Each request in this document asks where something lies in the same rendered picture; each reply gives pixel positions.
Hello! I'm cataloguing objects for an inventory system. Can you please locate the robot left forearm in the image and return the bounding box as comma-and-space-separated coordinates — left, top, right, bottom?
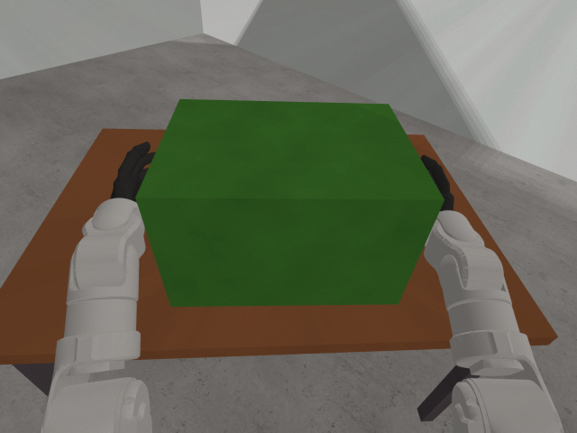
40, 198, 145, 433

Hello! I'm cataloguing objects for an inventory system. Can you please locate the table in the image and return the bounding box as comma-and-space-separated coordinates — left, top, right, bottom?
0, 128, 558, 421

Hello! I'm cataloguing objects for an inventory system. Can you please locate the robot right hand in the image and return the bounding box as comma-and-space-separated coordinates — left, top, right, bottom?
421, 155, 454, 211

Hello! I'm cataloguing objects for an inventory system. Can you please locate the robot right forearm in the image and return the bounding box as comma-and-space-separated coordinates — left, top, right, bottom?
424, 210, 563, 433

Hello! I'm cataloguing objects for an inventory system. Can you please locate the carton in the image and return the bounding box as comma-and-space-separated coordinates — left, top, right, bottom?
135, 99, 444, 307

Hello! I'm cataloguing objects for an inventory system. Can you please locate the robot left hand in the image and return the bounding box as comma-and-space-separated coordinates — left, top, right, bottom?
110, 142, 155, 203

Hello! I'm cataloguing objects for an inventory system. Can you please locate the left robot upper arm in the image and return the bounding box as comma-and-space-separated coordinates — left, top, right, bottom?
43, 377, 152, 433

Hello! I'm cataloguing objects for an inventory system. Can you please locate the right robot upper arm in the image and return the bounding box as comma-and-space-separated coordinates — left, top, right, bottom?
452, 378, 561, 433

